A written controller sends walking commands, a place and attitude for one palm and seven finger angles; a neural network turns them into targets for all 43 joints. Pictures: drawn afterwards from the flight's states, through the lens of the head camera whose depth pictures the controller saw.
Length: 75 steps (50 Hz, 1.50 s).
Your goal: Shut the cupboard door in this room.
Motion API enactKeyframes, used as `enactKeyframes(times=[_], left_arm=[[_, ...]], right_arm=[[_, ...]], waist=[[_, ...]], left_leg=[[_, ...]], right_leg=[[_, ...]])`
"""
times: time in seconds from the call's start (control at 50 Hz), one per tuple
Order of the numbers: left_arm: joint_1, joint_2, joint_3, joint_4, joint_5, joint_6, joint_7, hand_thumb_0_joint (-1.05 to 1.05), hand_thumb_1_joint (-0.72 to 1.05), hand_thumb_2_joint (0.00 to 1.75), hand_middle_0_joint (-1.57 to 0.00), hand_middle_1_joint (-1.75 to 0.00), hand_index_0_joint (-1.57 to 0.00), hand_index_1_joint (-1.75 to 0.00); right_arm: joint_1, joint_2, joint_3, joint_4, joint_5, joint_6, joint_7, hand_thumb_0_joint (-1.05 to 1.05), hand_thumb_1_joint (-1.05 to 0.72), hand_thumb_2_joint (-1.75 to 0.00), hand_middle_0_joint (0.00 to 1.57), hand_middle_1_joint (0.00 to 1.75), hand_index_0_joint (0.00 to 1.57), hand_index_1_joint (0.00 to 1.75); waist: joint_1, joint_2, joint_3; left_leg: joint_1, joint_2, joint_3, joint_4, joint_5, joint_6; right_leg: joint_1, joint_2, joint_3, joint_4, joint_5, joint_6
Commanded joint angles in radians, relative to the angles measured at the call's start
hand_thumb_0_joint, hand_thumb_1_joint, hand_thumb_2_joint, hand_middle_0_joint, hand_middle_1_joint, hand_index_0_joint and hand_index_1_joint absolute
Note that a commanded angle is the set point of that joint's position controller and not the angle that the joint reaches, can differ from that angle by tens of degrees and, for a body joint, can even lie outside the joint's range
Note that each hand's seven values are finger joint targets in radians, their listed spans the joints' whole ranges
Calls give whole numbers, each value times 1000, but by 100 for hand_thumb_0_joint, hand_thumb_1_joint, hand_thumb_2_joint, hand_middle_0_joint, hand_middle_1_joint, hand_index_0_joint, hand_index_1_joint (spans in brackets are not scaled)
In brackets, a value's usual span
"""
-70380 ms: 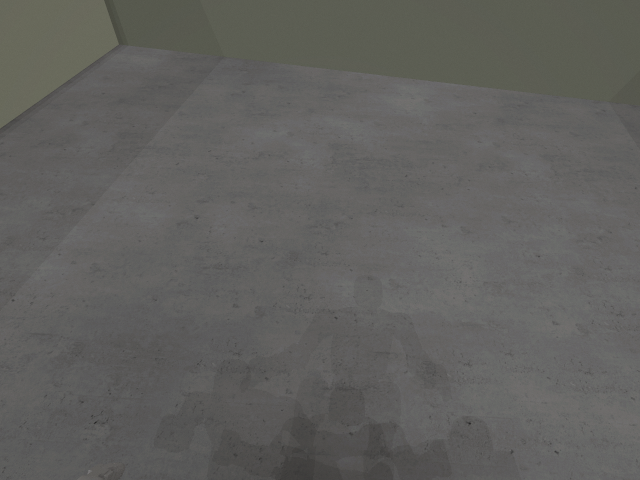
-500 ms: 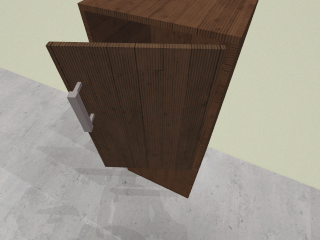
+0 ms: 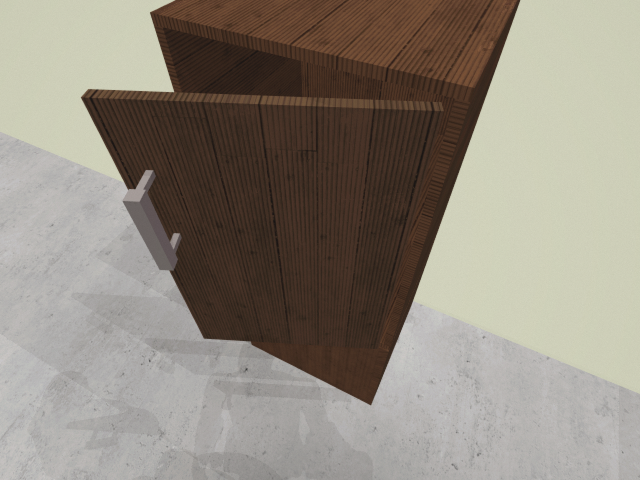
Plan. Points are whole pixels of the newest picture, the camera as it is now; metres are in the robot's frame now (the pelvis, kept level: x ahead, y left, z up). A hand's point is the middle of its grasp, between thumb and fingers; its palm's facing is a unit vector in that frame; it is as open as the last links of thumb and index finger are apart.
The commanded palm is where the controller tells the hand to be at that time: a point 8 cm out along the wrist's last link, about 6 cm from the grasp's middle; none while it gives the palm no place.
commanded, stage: come to a stop and stand still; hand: left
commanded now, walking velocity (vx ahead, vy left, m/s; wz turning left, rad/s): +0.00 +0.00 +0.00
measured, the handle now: (158, 222) +0.42 +0.26 +0.08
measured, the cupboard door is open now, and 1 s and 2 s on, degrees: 23 23 23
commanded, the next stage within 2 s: look again from close up in 0.12 s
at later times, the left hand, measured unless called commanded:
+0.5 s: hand out of the picture +0.00 +0.17 -0.18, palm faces +0.05 -0.98 -0.20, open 7.3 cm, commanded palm none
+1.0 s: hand out of the picture +0.12 +0.20 -0.08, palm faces +0.24 -0.95 -0.19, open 7.2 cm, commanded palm +0.09 +0.23 -0.06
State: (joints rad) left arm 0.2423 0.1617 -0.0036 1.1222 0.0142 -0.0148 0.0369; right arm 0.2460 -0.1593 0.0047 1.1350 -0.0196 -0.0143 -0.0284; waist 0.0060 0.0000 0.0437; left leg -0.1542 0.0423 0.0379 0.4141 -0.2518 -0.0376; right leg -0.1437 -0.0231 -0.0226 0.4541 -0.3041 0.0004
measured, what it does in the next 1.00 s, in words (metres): stands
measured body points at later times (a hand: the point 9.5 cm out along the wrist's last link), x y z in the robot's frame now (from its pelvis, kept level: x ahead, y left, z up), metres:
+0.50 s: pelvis +0.00 +0.00 +0.00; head +0.02 +0.00 +0.45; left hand +0.00 +0.22 -0.16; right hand +0.00 -0.22 -0.16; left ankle -0.02 +0.14 -0.74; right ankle -0.04 -0.12 -0.74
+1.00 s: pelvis -0.01 +0.00 -0.01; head +0.00 -0.01 +0.44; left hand +0.10 +0.25 -0.06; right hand +0.05 -0.24 -0.14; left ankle -0.02 +0.14 -0.74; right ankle -0.04 -0.12 -0.74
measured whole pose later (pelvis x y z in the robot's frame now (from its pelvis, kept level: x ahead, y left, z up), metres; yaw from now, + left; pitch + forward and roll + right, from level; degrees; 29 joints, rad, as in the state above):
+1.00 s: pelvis -0.01 +0.00 -0.01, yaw +2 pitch +1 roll +0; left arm 0.48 0.18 0.03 0.28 -0.13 -0.07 0.09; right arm 0.34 -0.21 -0.01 0.92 0.02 -0.27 -0.08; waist -0.02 0.02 0.00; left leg -0.27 0.03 0.01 0.54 -0.29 -0.03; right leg -0.23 -0.04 -0.05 0.56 -0.34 0.01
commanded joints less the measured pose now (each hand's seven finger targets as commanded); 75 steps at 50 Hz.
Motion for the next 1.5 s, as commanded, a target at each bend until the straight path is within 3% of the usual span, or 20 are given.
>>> enactKeyframes(times=[0.0, 0.82, 0.84, 0.86, 0.88, 0.9, 0.92, 0.94, 0.96, 0.98, 1.0, 1.04, 1.08, 1.1, 1.14, 1.2, 1.26, 1.3, 1.34, 1.48], left_arm=[[60, 111, 25, -31, -2, -15, 1, 0, 90, 90, -20, -30, -20, -30], [86, 84, 30, -14, -3, -15, 2, 0, 90, 90, -20, -30, -20, -30], [195, 113, 27, 22, 9, -42, 40, 0, 90, 90, -20, -30, -20, -30], [-696, 657, 362, -1615, -145, -339, 18, 0, 90, 90, -20, -30, -20, -30], [-20, 224, 67, -1305, -144, -252, 36, 0, 90, 90, -22, -32, -22, -32], [163, -20, -30, -1233, -189, -99, 58, 0, 90, 90, -24, -34, -24, -34], [132, -61, -77, -1141, -169, -92, 57, 0, 90, 90, -25, -36, -25, -36], [73, -27, -25, -1156, -172, -137, 48, 0, 90, 90, -27, -38, -27, -38], [98, 15, 26, -1099, -164, -190, 28, 0, 90, 90, -29, -40, -29, -40], [181, -14, 41, -1017, -174, -254, -9, 0, 90, 90, -31, -42, -31, -42], [301, -24, 55, -962, -184, -321, -61, 0, 90, 90, -33, -44, -33, -44], [418, -55, 71, -938, -228, -484, -187, 0, 90, 90, -36, -48, -36, -48], [411, 1, 115, -961, -257, -637, -327, 0, 90, 90, -40, -52, -40, -52], [435, 76, 192, -942, -255, -661, -365, 0, 90, 90, -42, -54, -42, -54], [337, 132, 213, -1073, -276, -602, -384, 0, 90, 90, -46, -58, -46, -58], [177, 178, 219, -1321, -290, -512, -321, 0, 90, 90, -51, -64, -51, -64], [57, 167, 169, -1564, -263, -529, -246, 0, 90, 90, -57, -70, -57, -70], [-9, 151, 114, -1627, -256, -549, -238, 0, 90, 90, -60, -74, -60, -74], [21, 132, 85, -1560, -265, -534, -268, 0, 90, 90, -64, -78, -64, -78], [167, 190, 169, -1474, -284, -277, -314, 0, 90, 90, -77, -92, -77, -92]], right_arm=[[61, -72, -15, -26, 6, -15, -6, 0, -90, -90, 20, 30, 20, 30], [87, -57, -18, -4, 5, -16, -10, 0, -90, -90, 20, 30, 20, 30], [-36, -102, -27, -81, 20, -24, 3, 0, -90, -90, 20, 30, 20, 30], [85, -302, -48, -358, 23, -230, -106, 0, -90, -90, 20, 30, 20, 30], [21, -198, -21, -360, 42, -287, -108, 0, -90, -90, 20, 30, 20, 30], [-32, -164, -25, -370, 62, -324, -86, 0, -90, -90, 20, 30, 20, 30], [-17, -167, -25, -344, 69, -353, -64, 0, -90, -90, 20, 30, 20, 30], [-8, -190, -57, -389, 49, -367, -51, 0, -90, -90, 20, 30, 20, 30], [-10, -209, -74, -418, 33, -374, -42, 0, -90, -90, 20, 30, 20, 30], [-34, -202, -83, -450, 22, -380, -32, 0, -90, -90, 20, 30, 20, 30], [-58, -191, -92, -496, 25, -389, -17, 0, -90, -90, 20, 30, 20, 30], [-82, -176, -101, -556, 16, -387, 16, 0, -90, -90, 20, 30, 20, 30], [-103, -182, -112, -609, 14, -368, 41, 0, -90, -90, 20, 30, 20, 30], [-103, -182, -122, -638, 23, -350, 49, 0, -90, -90, 20, 30, 20, 30], [-143, -195, -113, -734, 38, -311, 46, 0, -90, -90, 20, 30, 20, 30], [-144, -193, -98, -824, 52, -276, 9, 0, -90, -90, 20, 30, 20, 30], [-90, -178, -79, -835, 48, -277, -10, 0, -90, -90, 20, 30, 20, 30], [-67, -182, -63, -817, 41, -288, -24, 0, -90, -90, 20, 30, 20, 30], [-58, -189, -55, -791, 44, -298, -35, 0, -90, -90, 20, 30, 20, 30], [-68, -182, -43, -807, 65, -280, -52, 0, -90, -90, 20, 30, 20, 30]], waist=[[1, -9, -1], [6, -1, 19], [47, -73, 9], [-128, 22, -425], [-25, 398, -551], [-10, 324, -400], [-55, 123, -153], [-79, 24, -53], [-83, -101, -45], [-56, -219, -27], [0, -186, -51], [52, -240, -134], [60, -197, -186], [80, -129, -203], [86, -1, -243], [50, -13, -258], [-2, 97, -308], [-52, 63, -301], [-65, 54, -266], [3, 29, -308]], left_leg=[[22, 59, -34, -45, 241, 45], [4, 55, -48, -59, 243, 42], [-68, 59, -8, 200, 227, 20], [297, 21, 36, 110, 353, 89], [282, -15, 31, 57, 580, 86], [188, 11, -6, 73, 673, 52], [47, 0, -29, 100, 522, 57], [-55, -20, -51, 132, 349, 58], [-146, -36, -56, 176, 218, 57], [-248, -44, -57, 223, 124, 50], [-301, -57, -46, 261, 100, 42], [-429, -68, -31, 368, 53, 21], [-528, -74, -19, 470, 8, 13], [-559, -77, -10, 505, 7, 19], [-599, -90, 20, 499, -127, 33], [-620, -73, -2, 536, -211, 54], [-551, -52, -41, 551, -209, 64], [-546, -42, -62, 580, -196, 72], [-565, -37, -72, 590, -202, 69], [-535, -48, -69, 499, -178, 62]], right_leg=[[-20, -87, 55, -73, 330, -30], [-9, -87, 39, -95, 279, -29], [-22, -158, 137, -99, 772, 4], [-28, -52, 40, 28, 675, -2], [-25, 15, -31, 108, 456, -20], [-64, 24, -82, 107, 257, -9], [-185, 22, -85, 91, 241, 4], [-244, 16, -97, 83, 254, 9], [-317, 15, -106, 109, 202, 12], [-381, 18, -107, 147, 123, 15], [-386, 14, -92, 195, 104, 4], [-436, 11, -74, 322, 76, -9], [-484, 1, -32, 420, 62, -20], [-481, -10, 1, 444, 58, -31], [-506, -15, 26, 432, -170, -35], [-561, -4, 79, 395, -353, -21], [-612, 20, 46, 423, -291, -25], [-651, 34, 26, 441, -246, -21], [-661, 39, 22, 436, -244, -20], [-514, 25, 18, 356, -262, -12]])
